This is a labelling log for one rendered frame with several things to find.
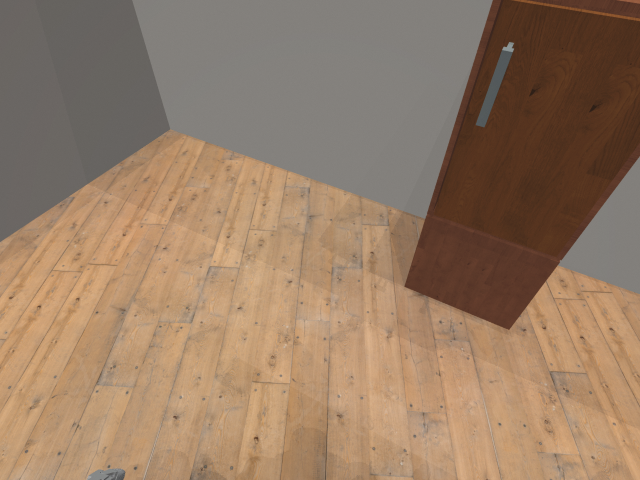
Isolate handle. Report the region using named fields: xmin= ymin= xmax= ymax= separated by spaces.
xmin=476 ymin=42 xmax=514 ymax=127

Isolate cupboard door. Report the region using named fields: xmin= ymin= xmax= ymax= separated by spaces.
xmin=433 ymin=0 xmax=640 ymax=257

